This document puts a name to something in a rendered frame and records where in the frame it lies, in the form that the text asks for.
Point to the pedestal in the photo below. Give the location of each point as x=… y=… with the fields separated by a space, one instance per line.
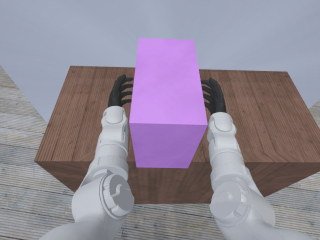
x=277 y=135

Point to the carton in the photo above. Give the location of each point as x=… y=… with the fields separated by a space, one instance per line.
x=167 y=115

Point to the right robot forearm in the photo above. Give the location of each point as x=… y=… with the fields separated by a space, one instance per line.
x=226 y=159

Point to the left robot forearm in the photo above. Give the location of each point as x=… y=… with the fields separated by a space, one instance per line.
x=112 y=146

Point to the right robot hand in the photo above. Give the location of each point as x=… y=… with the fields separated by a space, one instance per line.
x=216 y=98

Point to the robot right upper arm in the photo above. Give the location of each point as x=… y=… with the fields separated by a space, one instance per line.
x=242 y=214

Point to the left robot hand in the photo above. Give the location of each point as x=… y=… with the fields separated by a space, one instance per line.
x=116 y=95

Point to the robot left upper arm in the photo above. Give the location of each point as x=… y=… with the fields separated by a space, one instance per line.
x=99 y=209

